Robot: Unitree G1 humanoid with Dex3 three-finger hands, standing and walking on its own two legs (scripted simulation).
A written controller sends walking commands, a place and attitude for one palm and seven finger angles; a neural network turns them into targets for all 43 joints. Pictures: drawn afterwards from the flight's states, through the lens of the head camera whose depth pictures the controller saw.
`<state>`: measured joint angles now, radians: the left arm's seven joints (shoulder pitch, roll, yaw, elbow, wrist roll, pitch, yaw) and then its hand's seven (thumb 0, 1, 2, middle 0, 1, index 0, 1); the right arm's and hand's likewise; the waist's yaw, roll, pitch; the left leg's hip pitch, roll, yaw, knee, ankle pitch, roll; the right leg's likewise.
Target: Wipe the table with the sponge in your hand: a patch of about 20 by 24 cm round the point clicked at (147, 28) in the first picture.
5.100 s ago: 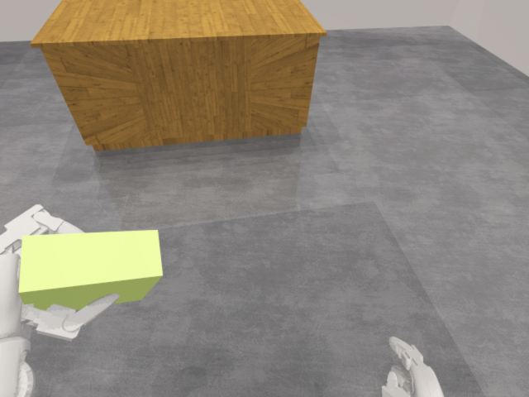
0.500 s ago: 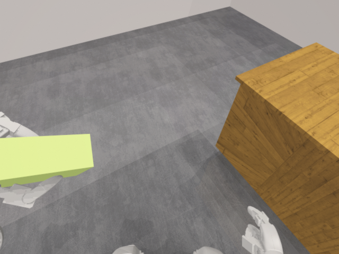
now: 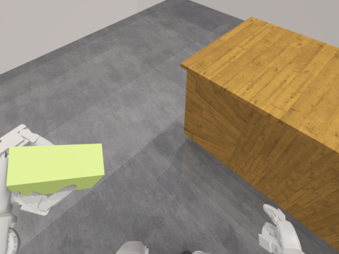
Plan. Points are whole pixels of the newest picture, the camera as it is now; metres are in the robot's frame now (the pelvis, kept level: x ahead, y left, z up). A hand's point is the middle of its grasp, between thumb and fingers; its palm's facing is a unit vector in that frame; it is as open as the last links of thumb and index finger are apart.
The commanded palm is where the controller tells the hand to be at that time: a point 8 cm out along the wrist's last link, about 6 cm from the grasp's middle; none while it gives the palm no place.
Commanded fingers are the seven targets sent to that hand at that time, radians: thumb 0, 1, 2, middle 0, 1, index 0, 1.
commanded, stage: turn to face it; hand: left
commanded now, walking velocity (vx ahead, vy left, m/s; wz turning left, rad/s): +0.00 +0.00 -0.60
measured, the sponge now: (71, 170) +0.24 +0.19 +0.14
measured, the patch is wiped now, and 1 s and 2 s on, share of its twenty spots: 0.00 0.00 0.00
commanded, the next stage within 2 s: take the last steps up to it in 1.88 s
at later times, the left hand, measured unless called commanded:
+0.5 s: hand (78, 181) +0.20 +0.15 +0.18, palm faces +0.16 -0.88 -0.45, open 9.6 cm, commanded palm +0.16 +0.20 +0.18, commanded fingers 0.00 0.10 1.30 -1.20 -1.60 -1.20 -1.60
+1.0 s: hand (130, 220) +0.15 +0.06 +0.17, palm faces -0.10 -0.90 -0.43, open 9.6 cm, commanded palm +0.13 +0.11 +0.18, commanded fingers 0.00 0.10 1.30 -1.20 -1.60 -1.20 -1.60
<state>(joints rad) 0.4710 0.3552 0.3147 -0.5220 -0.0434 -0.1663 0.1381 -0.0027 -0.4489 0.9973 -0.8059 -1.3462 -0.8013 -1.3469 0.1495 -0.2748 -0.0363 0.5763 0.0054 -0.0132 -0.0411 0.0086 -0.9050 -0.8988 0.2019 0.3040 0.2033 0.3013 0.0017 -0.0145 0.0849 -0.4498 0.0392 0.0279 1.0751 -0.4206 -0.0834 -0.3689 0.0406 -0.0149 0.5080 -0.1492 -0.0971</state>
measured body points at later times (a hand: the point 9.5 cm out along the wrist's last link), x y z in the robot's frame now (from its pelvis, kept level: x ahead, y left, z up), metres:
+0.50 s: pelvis -0.08 -0.02 -0.01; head -0.05 -0.03 +0.44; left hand +0.19 +0.19 +0.20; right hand +0.03 -0.23 -0.11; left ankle -0.05 +0.14 -0.74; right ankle -0.10 -0.14 -0.72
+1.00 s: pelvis -0.16 -0.03 -0.01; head -0.13 -0.03 +0.44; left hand +0.15 +0.11 +0.19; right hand -0.15 -0.34 -0.08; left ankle -0.09 +0.09 -0.74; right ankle -0.12 -0.14 -0.73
